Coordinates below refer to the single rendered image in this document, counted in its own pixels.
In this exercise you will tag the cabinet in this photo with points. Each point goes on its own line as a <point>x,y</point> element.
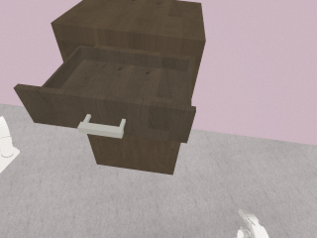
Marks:
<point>171,28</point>

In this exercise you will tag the left robot hand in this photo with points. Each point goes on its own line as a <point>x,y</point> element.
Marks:
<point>7,152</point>

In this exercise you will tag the handle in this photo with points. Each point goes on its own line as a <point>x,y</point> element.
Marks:
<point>101,130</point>

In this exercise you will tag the drawer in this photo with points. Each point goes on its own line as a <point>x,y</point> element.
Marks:
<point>152,92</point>

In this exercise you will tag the right robot hand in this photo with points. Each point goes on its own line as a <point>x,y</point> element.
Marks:
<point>252,222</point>

